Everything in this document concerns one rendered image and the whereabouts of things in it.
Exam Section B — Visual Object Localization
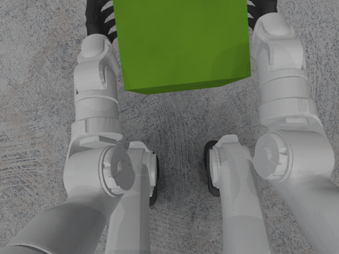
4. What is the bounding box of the right robot forearm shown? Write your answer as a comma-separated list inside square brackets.
[251, 13, 335, 162]

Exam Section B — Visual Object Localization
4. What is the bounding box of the robot right foot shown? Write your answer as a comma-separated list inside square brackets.
[204, 140, 220, 197]

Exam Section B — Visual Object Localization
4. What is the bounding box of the robot right hand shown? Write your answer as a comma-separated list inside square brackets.
[247, 0, 277, 30]

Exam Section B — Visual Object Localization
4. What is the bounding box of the carton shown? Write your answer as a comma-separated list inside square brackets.
[113, 0, 251, 95]

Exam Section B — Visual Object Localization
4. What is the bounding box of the robot right upper arm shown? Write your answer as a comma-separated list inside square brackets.
[253, 129, 339, 254]

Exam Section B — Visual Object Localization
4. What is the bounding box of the robot left hand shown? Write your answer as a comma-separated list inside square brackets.
[85, 0, 118, 44]

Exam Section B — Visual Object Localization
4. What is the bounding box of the right robot shin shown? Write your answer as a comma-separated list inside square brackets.
[212, 134, 253, 188]

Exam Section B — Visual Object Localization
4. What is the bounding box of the robot left upper arm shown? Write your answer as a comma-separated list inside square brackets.
[0, 146, 136, 254]

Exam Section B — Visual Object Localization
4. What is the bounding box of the left robot forearm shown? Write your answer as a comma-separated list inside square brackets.
[63, 34, 123, 179]

